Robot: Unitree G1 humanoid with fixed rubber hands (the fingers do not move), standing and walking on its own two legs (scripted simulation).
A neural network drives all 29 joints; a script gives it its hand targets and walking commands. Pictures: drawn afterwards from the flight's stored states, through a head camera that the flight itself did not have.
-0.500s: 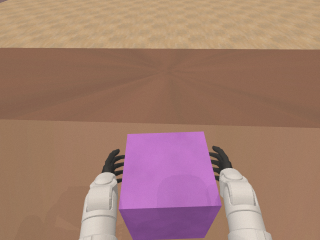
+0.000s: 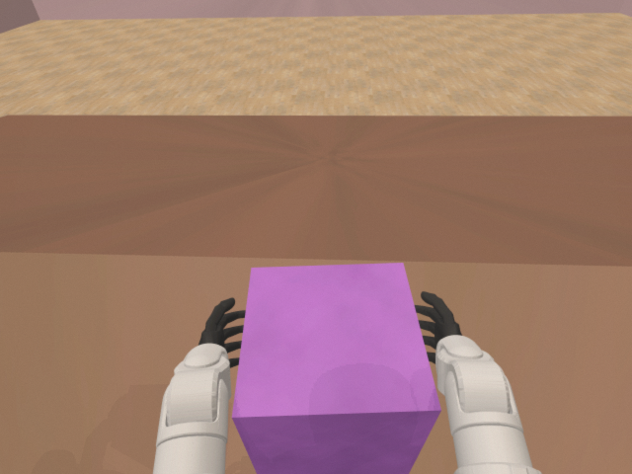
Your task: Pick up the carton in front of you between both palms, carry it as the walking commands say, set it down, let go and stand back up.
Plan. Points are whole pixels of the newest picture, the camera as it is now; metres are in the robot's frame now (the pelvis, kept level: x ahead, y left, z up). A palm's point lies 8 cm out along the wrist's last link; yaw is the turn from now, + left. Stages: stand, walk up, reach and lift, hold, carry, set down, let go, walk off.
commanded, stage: hold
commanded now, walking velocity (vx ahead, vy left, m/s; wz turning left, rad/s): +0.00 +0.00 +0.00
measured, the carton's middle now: (330, 376) +0.29 +0.00 -0.02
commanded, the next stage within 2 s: carry in 1.10 s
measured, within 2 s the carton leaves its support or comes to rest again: neither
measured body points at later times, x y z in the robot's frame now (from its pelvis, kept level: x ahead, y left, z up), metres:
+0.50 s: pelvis -0.01 +0.00 +0.00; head -0.04 +0.00 +0.45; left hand +0.30 +0.15 +0.04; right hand +0.30 -0.15 +0.04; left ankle +0.02 +0.13 -0.75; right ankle +0.01 -0.13 -0.75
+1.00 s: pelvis +0.00 +0.00 +0.00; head -0.04 +0.00 +0.45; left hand +0.30 +0.15 +0.04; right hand +0.30 -0.15 +0.04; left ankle +0.02 +0.13 -0.75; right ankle +0.01 -0.13 -0.75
